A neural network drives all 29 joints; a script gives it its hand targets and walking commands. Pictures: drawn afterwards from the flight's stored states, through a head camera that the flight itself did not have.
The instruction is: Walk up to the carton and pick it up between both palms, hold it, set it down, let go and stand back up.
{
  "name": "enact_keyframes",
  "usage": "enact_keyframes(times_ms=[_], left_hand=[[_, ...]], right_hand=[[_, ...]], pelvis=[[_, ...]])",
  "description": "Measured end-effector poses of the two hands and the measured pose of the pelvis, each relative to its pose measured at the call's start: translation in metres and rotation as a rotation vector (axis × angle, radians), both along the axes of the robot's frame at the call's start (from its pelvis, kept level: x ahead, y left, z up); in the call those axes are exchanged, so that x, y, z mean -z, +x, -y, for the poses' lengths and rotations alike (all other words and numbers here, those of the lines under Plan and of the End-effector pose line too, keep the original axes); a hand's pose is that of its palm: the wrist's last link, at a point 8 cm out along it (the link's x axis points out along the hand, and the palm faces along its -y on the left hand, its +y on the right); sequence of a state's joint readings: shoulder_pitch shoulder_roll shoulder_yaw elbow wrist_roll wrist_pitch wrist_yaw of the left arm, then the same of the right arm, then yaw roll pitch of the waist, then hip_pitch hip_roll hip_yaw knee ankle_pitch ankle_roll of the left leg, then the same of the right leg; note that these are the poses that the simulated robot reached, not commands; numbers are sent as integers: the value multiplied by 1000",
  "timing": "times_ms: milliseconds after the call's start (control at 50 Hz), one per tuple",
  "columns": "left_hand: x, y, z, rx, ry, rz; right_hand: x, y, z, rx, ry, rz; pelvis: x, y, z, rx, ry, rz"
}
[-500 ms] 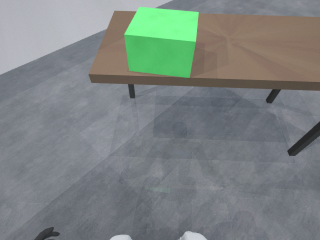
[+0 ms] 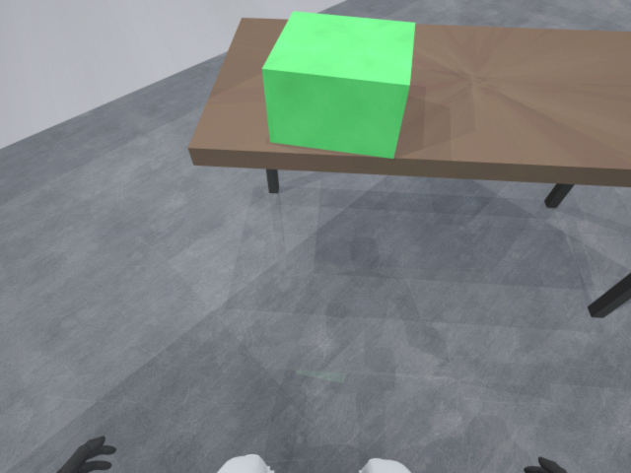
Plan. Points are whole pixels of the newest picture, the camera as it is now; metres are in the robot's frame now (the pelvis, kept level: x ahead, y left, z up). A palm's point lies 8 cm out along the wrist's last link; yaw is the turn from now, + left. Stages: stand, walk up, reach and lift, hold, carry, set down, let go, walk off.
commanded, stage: walk up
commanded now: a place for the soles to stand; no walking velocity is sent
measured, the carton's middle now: (342, 83) +0.83 -0.04 +0.03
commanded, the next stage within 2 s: none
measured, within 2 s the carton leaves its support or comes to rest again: neither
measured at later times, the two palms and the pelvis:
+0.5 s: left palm out of the picture +0.08 +0.32 -0.09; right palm out of the picture +0.09 -0.31 -0.08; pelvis +0.00 +0.01 +0.00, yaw -1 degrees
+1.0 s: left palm (90, 399) +0.22 +0.32 -0.09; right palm out of the picture +0.11 -0.29 -0.07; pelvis +0.07 +0.03 +0.00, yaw -2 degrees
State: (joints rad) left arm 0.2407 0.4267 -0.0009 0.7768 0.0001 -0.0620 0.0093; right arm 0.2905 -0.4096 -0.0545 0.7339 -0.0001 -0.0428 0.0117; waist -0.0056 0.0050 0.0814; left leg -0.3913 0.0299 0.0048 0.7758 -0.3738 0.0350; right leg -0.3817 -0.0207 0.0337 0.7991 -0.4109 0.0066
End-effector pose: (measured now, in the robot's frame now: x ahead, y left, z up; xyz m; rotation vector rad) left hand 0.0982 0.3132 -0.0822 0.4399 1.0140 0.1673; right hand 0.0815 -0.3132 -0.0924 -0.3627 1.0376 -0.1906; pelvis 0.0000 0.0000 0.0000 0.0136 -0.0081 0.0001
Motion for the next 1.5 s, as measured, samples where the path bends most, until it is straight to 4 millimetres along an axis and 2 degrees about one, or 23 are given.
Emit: enact_keyframes(times_ms=[140, 300, 420, 480, 560, 640, 700, 820, 940, 1020, 1060, 1120, 1260, 1420, 1500], left_hand=[[-2, 5, -1, 3, 3, 15], [0, -5, -10, -3, -2, 3], [3, -7, -6, 1, -18, 16], [4, -18, -5, 9, -39, -8], [8, -37, -19, -7, -45, -67], [14, -46, -42, -27, -55, -125], [16, -30, -52, -29, -62, -123], [19, 29, -45, 16, -108, -45], [14, 93, -24, 76, -123, 43], [7, 131, -2, 118, -110, 82], [4, 142, 8, 135, -97, 104], [-4, 140, 14, 133, -80, 95], [-11, 106, 5, 74, -37, -6], [-2, 95, -23, 13, -51, -77], [11, 107, -39, -8, -61, -99]], right_hand=[[0, 5, -2, -1, 3, 16], [-3, 9, -10, -3, -2, 31], [-8, 6, -6, -1, -14, 47], [-12, 9, -6, 4, -15, 67], [-14, 17, -16, -5, -20, 66], [-14, 29, -39, -24, -20, 76], [-17, 27, -49, -25, -30, 70], [-31, 19, -45, 5, -74, 20], [-30, 22, -30, 35, -81, 13], [-19, 26, -14, 56, -59, 1], [-10, 29, -5, 65, -43, -5], [-9, 38, 3, 72, -27, -6], [-7, 65, 3, 60, 8, 4], [-10, 100, -21, 19, -4, -17], [-10, 112, -35, 3, -23, -2]], pelvis=[[0, 1, -1, 1, -3, -1], [0, -2, -10, 0, -5, 3], [0, -6, -8, 2, -3, 9], [-1, -3, -9, 10, 5, 8], [-1, 3, -22, 14, 8, 8], [1, 14, -44, 8, -4, -3], [-1, 24, -54, 8, -24, 2], [-5, 42, -56, 11, -29, 23], [-3, 58, -44, 17, -17, 41], [0, 70, -27, 34, 7, 23], [4, 76, -17, 40, 9, 27], [-1, 86, -7, 45, 17, 39], [-8, 108, -3, 40, 26, 57], [-8, 131, -26, 13, 5, 34], [-1, 143, -42, 4, -13, 38]])
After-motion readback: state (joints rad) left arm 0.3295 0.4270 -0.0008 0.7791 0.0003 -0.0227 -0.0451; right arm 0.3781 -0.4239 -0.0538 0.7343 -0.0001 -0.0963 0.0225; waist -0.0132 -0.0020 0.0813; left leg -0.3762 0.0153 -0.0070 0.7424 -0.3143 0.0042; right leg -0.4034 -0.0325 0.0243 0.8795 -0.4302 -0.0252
